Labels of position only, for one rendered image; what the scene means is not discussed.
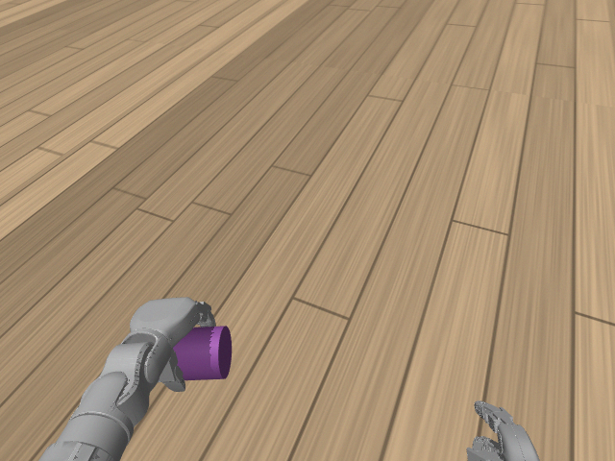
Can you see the left robot arm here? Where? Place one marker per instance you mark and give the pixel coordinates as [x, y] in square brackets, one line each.
[115, 402]

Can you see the can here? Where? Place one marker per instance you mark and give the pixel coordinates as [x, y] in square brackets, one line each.
[205, 353]

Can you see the right robot hand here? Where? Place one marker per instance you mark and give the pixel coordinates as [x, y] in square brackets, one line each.
[513, 444]

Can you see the left robot hand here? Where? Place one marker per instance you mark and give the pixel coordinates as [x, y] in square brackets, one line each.
[174, 318]

